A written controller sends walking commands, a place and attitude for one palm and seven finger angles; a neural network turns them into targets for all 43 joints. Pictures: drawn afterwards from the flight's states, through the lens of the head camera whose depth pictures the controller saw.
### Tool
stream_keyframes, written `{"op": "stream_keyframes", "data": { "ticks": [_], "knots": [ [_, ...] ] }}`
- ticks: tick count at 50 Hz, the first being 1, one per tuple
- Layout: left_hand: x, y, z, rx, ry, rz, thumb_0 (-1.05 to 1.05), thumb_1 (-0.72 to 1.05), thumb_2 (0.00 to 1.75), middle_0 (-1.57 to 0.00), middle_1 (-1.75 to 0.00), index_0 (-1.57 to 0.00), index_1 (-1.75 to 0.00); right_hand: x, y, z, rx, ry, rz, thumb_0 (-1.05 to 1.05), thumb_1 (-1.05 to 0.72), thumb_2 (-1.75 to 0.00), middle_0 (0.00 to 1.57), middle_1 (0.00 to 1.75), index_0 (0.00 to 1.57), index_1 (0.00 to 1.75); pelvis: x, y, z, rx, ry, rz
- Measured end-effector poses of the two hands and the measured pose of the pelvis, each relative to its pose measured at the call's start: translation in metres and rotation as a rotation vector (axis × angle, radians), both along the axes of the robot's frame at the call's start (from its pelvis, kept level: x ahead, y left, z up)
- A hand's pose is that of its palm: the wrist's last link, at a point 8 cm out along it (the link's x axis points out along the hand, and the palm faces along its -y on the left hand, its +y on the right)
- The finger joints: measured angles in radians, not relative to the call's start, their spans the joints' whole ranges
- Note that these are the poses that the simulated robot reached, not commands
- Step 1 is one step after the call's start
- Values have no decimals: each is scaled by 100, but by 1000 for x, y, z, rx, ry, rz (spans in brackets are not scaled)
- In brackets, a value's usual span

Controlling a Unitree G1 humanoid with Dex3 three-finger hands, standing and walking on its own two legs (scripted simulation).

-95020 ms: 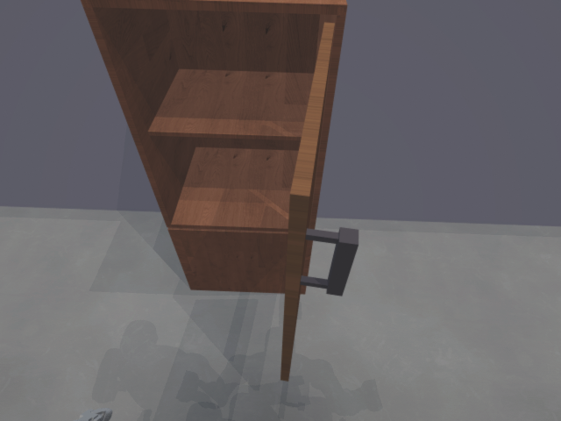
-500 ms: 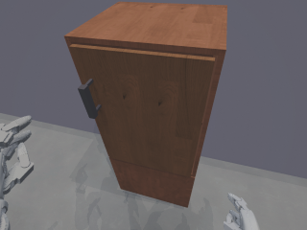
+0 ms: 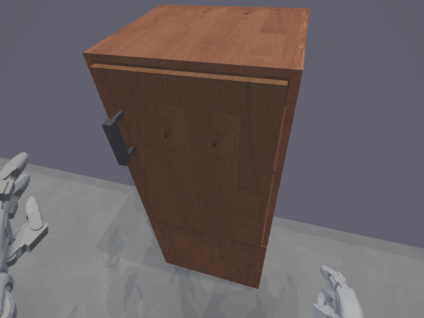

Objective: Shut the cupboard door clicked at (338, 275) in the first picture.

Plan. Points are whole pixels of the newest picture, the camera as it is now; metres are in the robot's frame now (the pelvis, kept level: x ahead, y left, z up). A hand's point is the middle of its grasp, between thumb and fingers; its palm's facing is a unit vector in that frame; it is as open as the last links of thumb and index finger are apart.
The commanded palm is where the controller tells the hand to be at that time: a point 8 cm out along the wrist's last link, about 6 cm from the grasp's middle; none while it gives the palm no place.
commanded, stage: step back with the hand held close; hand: left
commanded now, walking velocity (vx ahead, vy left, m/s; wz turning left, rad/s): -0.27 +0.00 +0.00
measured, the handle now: (121, 138) +0.49 +0.29 +0.08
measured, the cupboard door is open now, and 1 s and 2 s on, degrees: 0 0 0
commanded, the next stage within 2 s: stop stepping back and stand still in 0.84 s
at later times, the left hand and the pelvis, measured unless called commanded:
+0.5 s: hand out of the picture +0.13 +0.31 +0.17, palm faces +0.40 -0.79 -0.47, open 7.4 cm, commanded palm +0.07 +0.35 +0.18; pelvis -0.08 +0.05 -0.01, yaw -1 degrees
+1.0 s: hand out of the picture -0.10 +0.36 +0.19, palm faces +0.61 -0.69 -0.39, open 7.4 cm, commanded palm -0.18 +0.38 +0.18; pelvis -0.26 +0.06 -0.05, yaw +11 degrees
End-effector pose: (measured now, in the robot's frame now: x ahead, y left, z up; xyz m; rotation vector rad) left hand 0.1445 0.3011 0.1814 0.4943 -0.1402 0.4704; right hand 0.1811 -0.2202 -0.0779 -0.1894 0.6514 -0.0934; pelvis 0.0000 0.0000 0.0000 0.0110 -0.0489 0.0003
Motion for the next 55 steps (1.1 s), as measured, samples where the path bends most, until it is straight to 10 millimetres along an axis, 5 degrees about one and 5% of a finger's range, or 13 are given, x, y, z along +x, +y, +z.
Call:
{"op": "stream_keyframes", "data": {
  "ticks": [13,24,37,46,51,55],
  "knots": [
    [-3,25,-6,62,65,-86,1,89,89,-21,-30,-21,-30,-28,2,1,-49,101,-86,1,-91,-90,20,30,20,30,-20,27,-2,-20,56,-13],
    [-48,49,5,90,-59,-129,1,89,89,-21,-30,-21,-30,-86,29,14,-58,38,-104,1,-90,-90,20,30,20,30,-72,49,-6,-44,38,-23],
    [-179,62,1,109,-141,-8,1,89,89,-21,-30,-21,-30,-173,42,-14,-109,123,11,1,-90,-90,20,30,21,30,-146,56,-18,-62,2,71],
    [-228,94,17,111,-339,7,1,89,89,-21,-30,-21,-30,-224,72,-12,-103,49,45,1,-90,-90,20,30,20,30,-219,65,-27,-136,-29,177],
    [-310,86,15,239,-351,-17,1,89,89,-21,-30,-21,-30,-246,88,-23,-54,-16,113,1,-90,-90,20,30,21,30,-268,68,-50,-72,-12,181],
    [-368,99,12,194,-335,7,1,89,89,-21,-30,-21,-30,-282,106,-19,-100,65,137,1,-90,-90,20,30,21,30,-286,88,-38,-67,-24,158]
  ]
}}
